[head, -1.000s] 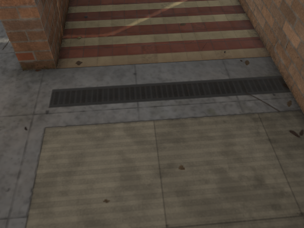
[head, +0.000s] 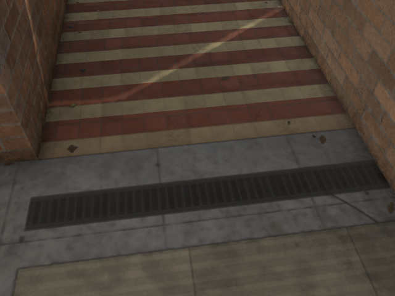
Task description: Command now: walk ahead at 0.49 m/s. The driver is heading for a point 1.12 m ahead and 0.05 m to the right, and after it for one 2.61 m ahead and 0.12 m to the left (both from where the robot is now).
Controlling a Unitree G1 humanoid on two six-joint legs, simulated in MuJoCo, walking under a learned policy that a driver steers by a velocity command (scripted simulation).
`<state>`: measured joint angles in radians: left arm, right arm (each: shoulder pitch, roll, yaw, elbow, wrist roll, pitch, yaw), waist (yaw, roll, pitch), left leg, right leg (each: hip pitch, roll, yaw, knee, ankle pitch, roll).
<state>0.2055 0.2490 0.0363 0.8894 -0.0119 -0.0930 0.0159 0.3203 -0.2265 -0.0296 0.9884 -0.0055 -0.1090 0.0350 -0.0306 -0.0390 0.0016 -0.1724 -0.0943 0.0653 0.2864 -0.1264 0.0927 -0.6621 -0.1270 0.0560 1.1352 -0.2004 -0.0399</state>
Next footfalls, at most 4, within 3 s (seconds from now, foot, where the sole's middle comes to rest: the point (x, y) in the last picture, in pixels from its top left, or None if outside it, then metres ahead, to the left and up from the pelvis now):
0.28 right None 0.34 -0.16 -0.78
0.66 left None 0.33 0.07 -0.78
2.38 right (232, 231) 0.76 -0.13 -0.78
2.88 left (172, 175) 1.03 0.10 -0.78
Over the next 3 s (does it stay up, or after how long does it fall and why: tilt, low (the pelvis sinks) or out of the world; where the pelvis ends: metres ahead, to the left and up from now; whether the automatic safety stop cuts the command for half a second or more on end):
stays up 0.87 0.01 -0.02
